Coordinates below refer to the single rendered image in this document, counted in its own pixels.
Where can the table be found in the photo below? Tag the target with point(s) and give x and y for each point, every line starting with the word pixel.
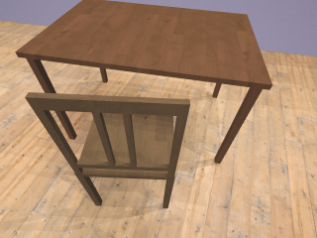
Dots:
pixel 202 45

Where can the chair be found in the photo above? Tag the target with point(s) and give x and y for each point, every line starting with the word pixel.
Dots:
pixel 129 137

